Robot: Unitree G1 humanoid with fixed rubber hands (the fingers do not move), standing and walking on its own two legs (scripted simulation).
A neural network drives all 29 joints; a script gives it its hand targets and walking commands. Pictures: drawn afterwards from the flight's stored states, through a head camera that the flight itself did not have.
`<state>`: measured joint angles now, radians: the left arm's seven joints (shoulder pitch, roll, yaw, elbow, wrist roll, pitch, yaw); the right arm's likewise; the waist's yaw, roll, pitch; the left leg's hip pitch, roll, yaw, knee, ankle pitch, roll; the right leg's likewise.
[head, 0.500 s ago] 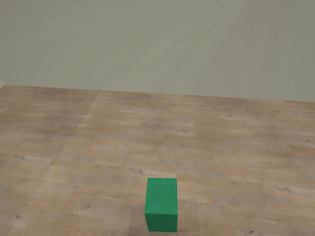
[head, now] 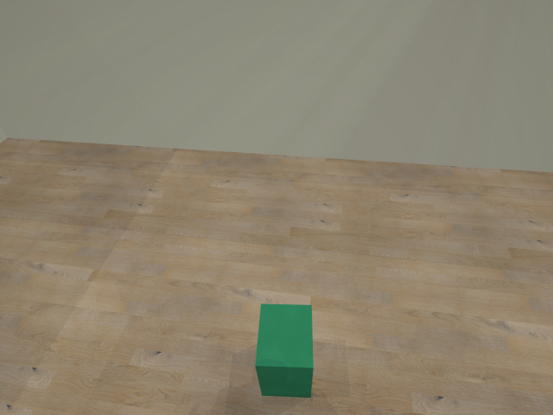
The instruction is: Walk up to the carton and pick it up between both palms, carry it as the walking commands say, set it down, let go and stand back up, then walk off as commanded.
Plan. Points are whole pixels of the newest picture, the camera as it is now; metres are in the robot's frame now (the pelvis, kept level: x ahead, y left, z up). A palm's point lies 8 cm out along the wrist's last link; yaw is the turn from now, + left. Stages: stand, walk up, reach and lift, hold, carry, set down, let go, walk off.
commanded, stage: walk off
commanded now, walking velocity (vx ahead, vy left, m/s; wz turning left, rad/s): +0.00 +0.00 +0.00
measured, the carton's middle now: (286, 351) +0.48 +0.04 -0.65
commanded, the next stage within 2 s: none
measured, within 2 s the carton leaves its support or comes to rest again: neither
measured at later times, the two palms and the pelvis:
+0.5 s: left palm out of the picture -0.01 +0.28 -0.15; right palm out of the picture +0.01 -0.27 -0.14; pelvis -0.06 +0.01 -0.01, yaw +3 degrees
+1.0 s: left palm out of the picture -0.27 +0.36 -0.15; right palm out of the picture -0.18 -0.17 -0.14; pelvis -0.29 +0.07 -0.02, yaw +2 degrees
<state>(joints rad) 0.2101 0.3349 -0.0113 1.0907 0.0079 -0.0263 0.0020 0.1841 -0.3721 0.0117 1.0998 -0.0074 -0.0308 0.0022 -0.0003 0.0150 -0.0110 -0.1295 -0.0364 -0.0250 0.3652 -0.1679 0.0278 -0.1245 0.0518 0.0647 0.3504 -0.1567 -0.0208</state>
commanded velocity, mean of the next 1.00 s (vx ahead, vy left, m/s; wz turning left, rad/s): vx -0.36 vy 0.00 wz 0.00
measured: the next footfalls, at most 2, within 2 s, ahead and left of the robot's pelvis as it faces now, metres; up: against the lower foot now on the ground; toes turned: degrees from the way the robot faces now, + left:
left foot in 0.66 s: -0.12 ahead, +0.16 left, +0.00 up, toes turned +6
right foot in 1.10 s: -0.39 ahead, -0.06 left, +0.00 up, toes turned -1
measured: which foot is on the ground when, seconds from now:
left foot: down 0.00-0.40, up 0.42-0.64, down 0.66-1.00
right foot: down 0.00-0.66, up 0.68-1.00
